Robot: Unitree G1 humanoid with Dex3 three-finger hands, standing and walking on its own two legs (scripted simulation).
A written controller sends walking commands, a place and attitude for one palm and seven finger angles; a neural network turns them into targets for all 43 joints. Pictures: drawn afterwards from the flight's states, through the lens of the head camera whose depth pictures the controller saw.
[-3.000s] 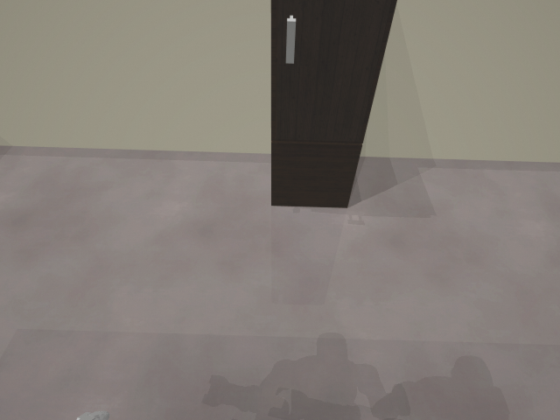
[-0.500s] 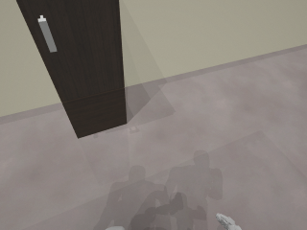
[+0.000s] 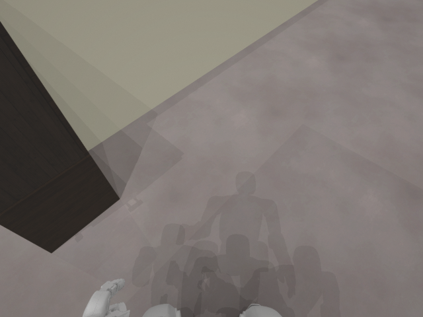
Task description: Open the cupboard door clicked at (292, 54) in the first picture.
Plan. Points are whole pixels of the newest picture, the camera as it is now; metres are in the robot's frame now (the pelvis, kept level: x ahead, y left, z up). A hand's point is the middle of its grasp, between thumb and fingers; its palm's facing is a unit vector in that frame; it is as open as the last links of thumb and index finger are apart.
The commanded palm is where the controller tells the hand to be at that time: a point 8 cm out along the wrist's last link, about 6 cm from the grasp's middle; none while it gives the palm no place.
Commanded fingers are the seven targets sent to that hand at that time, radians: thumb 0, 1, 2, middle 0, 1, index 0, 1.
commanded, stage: turn to face it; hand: left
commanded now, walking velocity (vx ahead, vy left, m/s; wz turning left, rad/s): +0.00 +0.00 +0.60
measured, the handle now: out of the picture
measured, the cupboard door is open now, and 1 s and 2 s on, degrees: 0 0 0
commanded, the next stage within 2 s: take the last steps up to it in 1.30 s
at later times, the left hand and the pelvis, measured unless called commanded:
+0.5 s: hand out of the picture +0.04 +0.26 -0.16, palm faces +0.27 -0.94 -0.23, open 7.4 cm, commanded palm none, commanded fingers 0.00 0.90 0.90 -0.20 -0.30 -0.20 -0.30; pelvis +0.02 +0.04 +0.02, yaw +12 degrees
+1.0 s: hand out of the picture -0.02 +0.17 -0.12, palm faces +0.52 -0.81 -0.27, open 7.4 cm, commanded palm none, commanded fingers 0.00 0.90 0.90 -0.20 -0.30 -0.20 -0.30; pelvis +0.01 -0.03 +0.02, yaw +31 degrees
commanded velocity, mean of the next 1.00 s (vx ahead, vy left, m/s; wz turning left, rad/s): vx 0.00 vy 0.00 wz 0.58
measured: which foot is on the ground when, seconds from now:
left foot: up 0.00-0.24, down 0.26-0.78, up 0.80-1.00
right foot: down 0.00-0.28, up 0.30-0.76, down 0.78-1.00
